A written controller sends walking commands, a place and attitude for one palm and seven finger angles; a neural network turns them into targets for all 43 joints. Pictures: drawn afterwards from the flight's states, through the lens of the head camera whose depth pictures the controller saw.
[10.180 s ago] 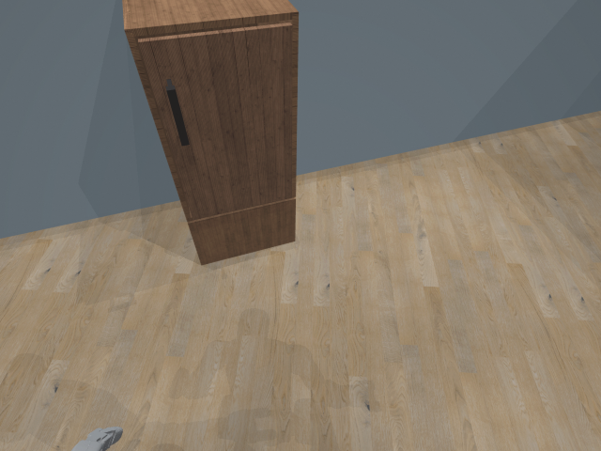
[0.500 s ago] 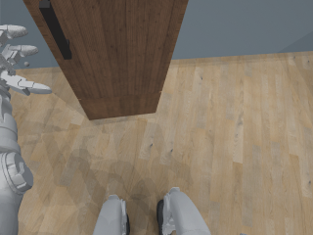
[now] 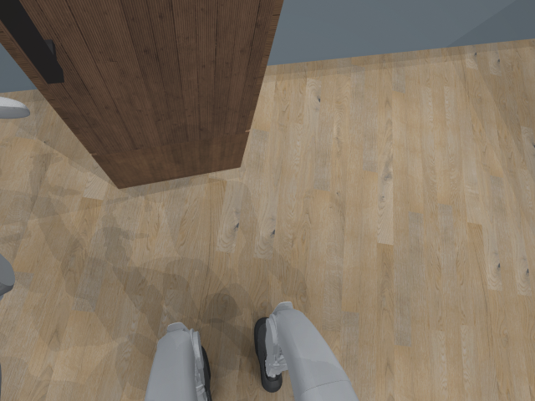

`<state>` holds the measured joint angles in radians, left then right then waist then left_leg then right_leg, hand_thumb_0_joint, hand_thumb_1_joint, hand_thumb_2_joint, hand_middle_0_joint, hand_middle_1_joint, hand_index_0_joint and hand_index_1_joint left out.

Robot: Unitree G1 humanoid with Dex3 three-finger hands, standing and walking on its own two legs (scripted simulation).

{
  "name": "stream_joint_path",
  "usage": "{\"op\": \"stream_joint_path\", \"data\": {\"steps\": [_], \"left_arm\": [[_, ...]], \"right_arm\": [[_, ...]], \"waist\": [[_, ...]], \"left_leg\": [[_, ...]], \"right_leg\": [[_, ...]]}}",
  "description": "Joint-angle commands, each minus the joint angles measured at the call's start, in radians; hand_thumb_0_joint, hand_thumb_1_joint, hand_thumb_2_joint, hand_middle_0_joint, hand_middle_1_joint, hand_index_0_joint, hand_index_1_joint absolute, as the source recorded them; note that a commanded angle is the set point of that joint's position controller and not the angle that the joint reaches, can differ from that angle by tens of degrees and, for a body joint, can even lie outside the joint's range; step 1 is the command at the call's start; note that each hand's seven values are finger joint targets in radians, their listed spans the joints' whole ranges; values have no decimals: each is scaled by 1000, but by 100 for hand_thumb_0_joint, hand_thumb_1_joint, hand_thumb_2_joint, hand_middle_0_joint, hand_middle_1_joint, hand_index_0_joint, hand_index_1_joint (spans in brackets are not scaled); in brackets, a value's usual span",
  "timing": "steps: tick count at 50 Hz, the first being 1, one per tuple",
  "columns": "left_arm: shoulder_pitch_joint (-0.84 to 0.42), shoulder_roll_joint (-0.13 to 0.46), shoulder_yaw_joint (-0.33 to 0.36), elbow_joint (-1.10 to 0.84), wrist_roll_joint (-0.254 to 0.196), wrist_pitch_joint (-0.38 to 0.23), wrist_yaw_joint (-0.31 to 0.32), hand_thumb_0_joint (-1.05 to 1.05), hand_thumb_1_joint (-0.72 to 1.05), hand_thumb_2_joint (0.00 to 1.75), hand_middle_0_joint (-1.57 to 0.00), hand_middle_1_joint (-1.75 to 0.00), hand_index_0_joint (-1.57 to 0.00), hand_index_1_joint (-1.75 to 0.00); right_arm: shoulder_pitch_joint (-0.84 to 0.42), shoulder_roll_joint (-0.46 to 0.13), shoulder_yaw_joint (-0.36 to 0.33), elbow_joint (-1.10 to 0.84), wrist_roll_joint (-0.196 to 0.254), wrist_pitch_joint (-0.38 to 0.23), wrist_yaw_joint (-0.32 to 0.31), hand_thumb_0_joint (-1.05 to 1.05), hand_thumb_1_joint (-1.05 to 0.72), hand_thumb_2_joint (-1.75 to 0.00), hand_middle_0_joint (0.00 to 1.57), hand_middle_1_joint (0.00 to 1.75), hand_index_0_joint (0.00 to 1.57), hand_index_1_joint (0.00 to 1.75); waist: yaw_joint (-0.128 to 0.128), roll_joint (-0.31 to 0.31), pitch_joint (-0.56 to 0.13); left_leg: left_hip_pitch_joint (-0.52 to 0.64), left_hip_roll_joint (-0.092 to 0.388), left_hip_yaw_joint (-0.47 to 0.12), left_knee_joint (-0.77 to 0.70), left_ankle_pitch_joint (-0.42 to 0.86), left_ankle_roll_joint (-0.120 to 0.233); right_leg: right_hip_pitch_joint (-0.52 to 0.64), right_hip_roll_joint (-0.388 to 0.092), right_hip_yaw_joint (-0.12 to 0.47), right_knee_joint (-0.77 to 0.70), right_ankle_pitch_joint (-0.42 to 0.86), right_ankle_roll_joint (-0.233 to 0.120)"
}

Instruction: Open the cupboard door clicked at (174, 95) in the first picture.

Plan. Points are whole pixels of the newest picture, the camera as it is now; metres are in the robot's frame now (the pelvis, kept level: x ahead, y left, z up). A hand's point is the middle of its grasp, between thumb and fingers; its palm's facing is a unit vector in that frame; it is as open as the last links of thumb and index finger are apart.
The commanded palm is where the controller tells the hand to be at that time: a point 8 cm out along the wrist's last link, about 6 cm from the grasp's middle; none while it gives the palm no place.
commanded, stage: move the hooked fingers beside the handle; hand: left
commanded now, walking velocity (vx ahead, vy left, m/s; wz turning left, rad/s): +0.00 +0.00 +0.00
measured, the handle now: (23, 17) +0.59 +0.23 +0.06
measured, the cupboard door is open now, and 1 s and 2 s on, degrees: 0 0 0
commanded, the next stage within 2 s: slide the fingers in behind the handle in 0.56 s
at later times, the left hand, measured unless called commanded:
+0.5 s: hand out of the picture +0.53 +0.29 +0.06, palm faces +0.14 -0.99 -0.02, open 14.0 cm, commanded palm +0.51 +0.30 +0.05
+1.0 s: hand out of the picture +0.54 +0.26 +0.05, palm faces +0.12 -0.99 -0.03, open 14.0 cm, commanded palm +0.52 +0.28 +0.05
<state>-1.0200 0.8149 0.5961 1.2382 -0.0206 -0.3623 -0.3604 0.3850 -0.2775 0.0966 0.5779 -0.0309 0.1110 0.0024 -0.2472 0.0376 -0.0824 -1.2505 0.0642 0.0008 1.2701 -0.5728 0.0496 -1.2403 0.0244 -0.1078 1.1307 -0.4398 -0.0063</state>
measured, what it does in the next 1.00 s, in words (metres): stands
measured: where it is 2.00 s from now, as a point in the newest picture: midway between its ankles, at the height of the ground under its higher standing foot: (236, 381)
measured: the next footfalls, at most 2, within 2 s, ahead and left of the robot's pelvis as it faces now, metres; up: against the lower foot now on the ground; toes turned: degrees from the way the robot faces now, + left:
none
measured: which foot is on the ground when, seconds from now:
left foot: down 0.00-1.00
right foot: down 0.00-1.00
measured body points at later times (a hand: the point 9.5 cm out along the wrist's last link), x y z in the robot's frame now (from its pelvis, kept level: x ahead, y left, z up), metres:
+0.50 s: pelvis +0.01 +0.01 +0.01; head +0.19 +0.06 +0.42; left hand +0.51 +0.34 +0.06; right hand +0.03 -0.26 -0.09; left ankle +0.00 +0.08 -0.62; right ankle +0.04 -0.12 -0.62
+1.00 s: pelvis +0.00 +0.00 +0.00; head +0.19 +0.04 +0.41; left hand +0.53 +0.31 +0.05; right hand -0.01 -0.26 -0.09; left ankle +0.00 +0.08 -0.62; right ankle +0.04 -0.12 -0.62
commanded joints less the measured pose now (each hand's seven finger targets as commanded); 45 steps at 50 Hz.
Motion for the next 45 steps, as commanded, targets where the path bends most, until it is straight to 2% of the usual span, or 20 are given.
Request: {"op": "stream_joint_path", "data": {"steps": [1,3,4,6,8,10,12,15,20,22,24,27,30,33,35,36,37,40,43,45], "left_arm": [[-372,340,50,-332,-49,-92,-2,0,-50,30,-30,-120,-30,-120],[-362,315,47,-356,-61,-103,-4,0,-50,30,-30,-120,-30,-120],[-340,298,40,-338,-63,-100,-5,0,-50,30,-30,-120,-30,-120],[-333,214,-13,-317,-75,-86,-16,0,-50,30,-30,-120,-30,-120],[-292,176,-40,-272,-78,-61,-26,0,-50,30,-30,-120,-30,-120],[-246,177,-44,-233,-74,-39,-30,0,-50,30,-30,-120,-30,-120],[-246,163,-50,-246,-74,-44,-26,0,-50,30,-30,-120,-30,-120],[-306,119,-78,-267,-78,-75,-1,0,-50,30,-30,-120,-30,-120],[-364,205,-14,-302,-62,-138,43,0,-50,30,-30,-120,-30,-120],[-340,189,-29,-294,-47,-142,46,0,-50,30,-30,-120,-30,-120],[-317,176,-41,-264,-40,-126,46,0,-50,30,-30,-120,-30,-120],[-308,131,-77,-221,-48,-92,31,0,-50,30,-30,-120,-30,-120],[-325,170,-47,-179,-59,-75,29,0,-50,30,-30,-120,-30,-120],[-383,239,-14,-219,-47,-100,34,0,-50,30,-30,-120,-30,-120],[-394,201,-39,-250,-43,-123,41,0,-50,30,-30,-120,-30,-120],[-396,187,-48,-246,-45,-130,42,0,-50,30,-30,-120,-30,-120],[-399,203,-38,-245,-43,-133,43,0,-50,30,-30,-120,-30,-120],[-386,154,-65,-216,-50,-110,41,0,-50,30,-30,-120,-30,-120],[-398,182,-56,-206,-42,-83,42,0,-50,30,-30,-120,-30,-120],[-397,174,-57,-222,-41,-77,55,0,-50,30,-30,-120,-30,-120]], "right_arm": [[220,-214,-94,-25,-3,-8,-7,0,-90,-90,20,30,20,30],[227,-215,-102,-7,-5,-9,-1,0,-90,-90,20,30,20,30],[227,-213,-103,-1,-5,-7,1,0,-90,-90,20,30,20,30],[231,-208,-104,8,-3,-5,2,0,-90,-90,20,30,20,30],[230,-208,-105,17,0,0,0,0,-90,-90,20,30,20,30],[225,-208,-102,10,2,5,-1,0,-90,-90,20,30,20,30],[224,-206,-103,7,0,7,-2,0,-90,-90,20,30,20,30],[204,-199,-105,6,-3,0,0,0,-90,-90,20,30,20,30],[196,-202,-106,8,-9,-8,-1,0,-90,-90,20,30,20,30],[200,-200,-107,10,-11,-6,3,0,-90,-90,20,30,20,30],[195,-200,-103,7,-9,1,5,0,-90,-90,20,30,20,30],[192,-201,-100,1,-4,8,4,0,-90,-90,20,30,20,30],[186,-208,-95,-5,-1,4,-5,0,-90,-90,20,30,20,30],[187,-208,-89,-9,-4,-7,-10,0,-90,-90,20,30,20,30],[192,-201,-91,-3,-9,-11,-3,0,-90,-90,20,30,20,30],[194,-201,-93,2,-10,-12,-2,0,-90,-90,20,30,20,30],[198,-206,-93,7,-12,-11,-1,0,-90,-90,20,30,20,30],[203,-205,-95,9,-9,-8,1,0,-90,-90,20,30,20,30],[207,-208,-92,8,-7,-3,-3,0,-90,-90,20,30,20,30],[210,-204,-91,3,-8,-5,-1,0,-90,-90,20,30,20,30]], "waist": [[42,295,-710],[40,303,-718],[43,298,-695],[19,259,-648],[18,256,-595],[30,245,-548],[31,245,-552],[14,238,-525],[27,266,-596],[37,315,-613],[38,297,-590],[20,256,-562],[7,158,-528],[17,210,-577],[19,248,-613],[7,253,-601],[10,239,-606],[2,229,-591],[9,251,-590],[10,232,-594]], "left_leg": [[556,1,-114,-137,692,-30],[619,8,-127,-136,754,-43],[620,8,-124,-140,745,-43],[621,9,-127,-145,745,-35],[615,9,-124,-156,742,-36],[580,5,-117,-168,706,-35],[607,7,-122,-170,739,-39],[593,4,-123,-166,681,-43],[609,1,-127,-152,706,-57],[673,7,-140,-154,775,-72],[665,9,-143,-159,773,-74],[624,6,-136,-162,710,-59],[498,-6,-119,-163,560,-33],[483,-11,-118,-156,543,-33],[529,-9,-124,-149,572,-40],[549,-4,-128,-145,591,-44],[542,-2,-131,-142,585,-43],[517,-6,-123,-145,556,-34],[513,-7,-124,-149,548,-36],[497,-9,-117,-150,540,-29]], "right_leg": [[334,28,58,-73,374,-13],[303,32,49,-82,369,-11],[303,34,49,-91,359,-11],[289,35,43,-102,360,-10],[273,34,39,-116,349,-7],[281,33,38,-123,330,-9],[265,33,33,-119,335,-11],[234,35,34,-120,295,-12],[263,32,39,-95,309,-18],[227,31,33,-91,301,-21],[224,31,27,-96,287,-18],[224,32,30,-104,278,-13],[275,31,39,-106,265,-8],[289,28,47,-88,265,-13],[265,31,46,-85,263,-16],[237,32,42,-84,263,-18],[243,33,43,-81,258,-16],[252,30,45,-89,258,-13],[246,27,43,-86,250,-14],[272,28,47,-91,265,-12]]}}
